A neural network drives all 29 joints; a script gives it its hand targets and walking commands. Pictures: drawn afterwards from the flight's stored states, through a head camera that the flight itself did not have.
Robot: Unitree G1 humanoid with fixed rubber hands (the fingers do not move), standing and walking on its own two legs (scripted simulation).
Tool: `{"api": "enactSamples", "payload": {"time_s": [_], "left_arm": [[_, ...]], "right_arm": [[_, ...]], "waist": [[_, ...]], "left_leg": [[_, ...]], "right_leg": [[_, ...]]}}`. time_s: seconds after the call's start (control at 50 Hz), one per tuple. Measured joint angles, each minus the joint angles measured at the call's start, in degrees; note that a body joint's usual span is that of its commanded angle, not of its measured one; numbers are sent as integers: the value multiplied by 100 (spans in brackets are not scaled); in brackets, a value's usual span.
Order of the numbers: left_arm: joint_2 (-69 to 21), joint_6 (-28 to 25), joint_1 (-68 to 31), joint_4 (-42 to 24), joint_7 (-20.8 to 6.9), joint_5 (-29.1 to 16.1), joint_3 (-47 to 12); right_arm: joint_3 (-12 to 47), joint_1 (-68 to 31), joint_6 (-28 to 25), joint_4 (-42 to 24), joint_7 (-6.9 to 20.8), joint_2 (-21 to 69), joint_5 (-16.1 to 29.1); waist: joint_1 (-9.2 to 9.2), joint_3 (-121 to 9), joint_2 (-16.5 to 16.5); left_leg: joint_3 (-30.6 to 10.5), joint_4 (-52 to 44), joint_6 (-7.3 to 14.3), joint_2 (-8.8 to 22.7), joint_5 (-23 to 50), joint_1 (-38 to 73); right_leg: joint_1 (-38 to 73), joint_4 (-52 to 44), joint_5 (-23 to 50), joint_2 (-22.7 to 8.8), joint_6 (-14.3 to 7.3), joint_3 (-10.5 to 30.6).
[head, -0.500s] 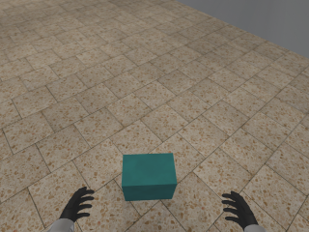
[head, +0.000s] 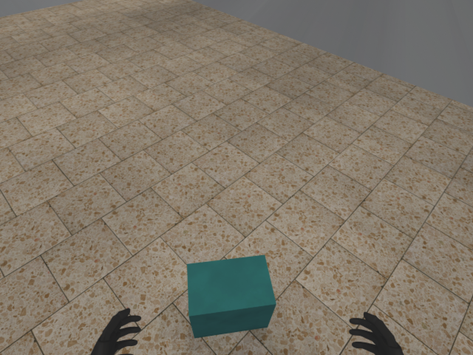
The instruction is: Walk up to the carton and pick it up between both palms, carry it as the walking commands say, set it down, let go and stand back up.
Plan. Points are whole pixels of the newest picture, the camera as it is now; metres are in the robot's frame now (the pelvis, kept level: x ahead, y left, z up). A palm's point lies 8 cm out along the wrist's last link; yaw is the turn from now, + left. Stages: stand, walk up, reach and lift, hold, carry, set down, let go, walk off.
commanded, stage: stand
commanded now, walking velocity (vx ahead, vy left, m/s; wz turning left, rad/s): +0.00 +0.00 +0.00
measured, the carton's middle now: (229, 297) +0.47 +0.01 -0.64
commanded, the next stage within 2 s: none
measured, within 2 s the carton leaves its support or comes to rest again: neither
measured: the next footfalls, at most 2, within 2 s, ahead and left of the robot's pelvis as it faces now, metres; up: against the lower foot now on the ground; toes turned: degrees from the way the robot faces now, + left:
left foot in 1.42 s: +0.00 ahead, +0.05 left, +0.00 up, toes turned +1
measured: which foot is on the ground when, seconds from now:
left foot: down 0.00-1.00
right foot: down 0.00-1.00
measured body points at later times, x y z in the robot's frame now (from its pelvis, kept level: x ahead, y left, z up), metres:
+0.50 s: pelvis +0.04 -0.07 +0.00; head -0.02 -0.08 +0.44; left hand +0.13 +0.23 -0.08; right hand +0.18 -0.37 -0.08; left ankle +0.03 +0.02 -0.73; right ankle -0.04 -0.15 -0.73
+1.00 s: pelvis +0.01 -0.13 +0.00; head -0.04 -0.13 +0.45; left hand +0.14 +0.18 -0.08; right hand +0.11 -0.45 -0.09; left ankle +0.03 +0.02 -0.73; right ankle -0.04 -0.16 -0.72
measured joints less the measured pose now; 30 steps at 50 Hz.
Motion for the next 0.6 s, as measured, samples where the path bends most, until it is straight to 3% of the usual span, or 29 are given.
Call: {"api": "enactSamples", "payload": {"time_s": [0.06, 0.14, 0.22, 0.36, 0.6], "left_arm": [[99, 47, -18, -127, 97, -51, 0], [584, -544, 241, 580, 40, 96, 153], [872, -893, 713, 1033, -32, 157, 294], [1144, -1257, 1143, 1225, -36, 199, 404], [926, -1647, 693, 1333, 82, 91, 119]], "right_arm": [[74, 19, -110, 92, -25, -100, 124], [42, -37, -507, 786, -434, -147, -94], [-111, 125, -723, 1094, -619, -512, -151], [-154, 184, -1036, 1583, -592, -734, -160], [15, -161, -1177, 2063, -512, -685, -83]], "waist": [[42, -54, -24], [66, -817, -314], [69, -1418, -145], [207, -1976, -135], [144, -1733, -236]], "left_leg": [[-22, 95, -51, 37, -1, -232], [145, -57, -437, -149, 13, -608], [117, -56, -234, -172, -28, -671], [79, 20, -322, -99, -163, -672], [-245, 386, -633, 259, -276, -968]], "right_leg": [[-219, 80, -11, 32, -40, -33], [-918, 617, -347, -117, -226, 7], [-964, 620, -437, -128, -118, -14], [-966, 699, -598, -50, -212, -42], [-1018, 639, -591, 320, -594, -358]]}}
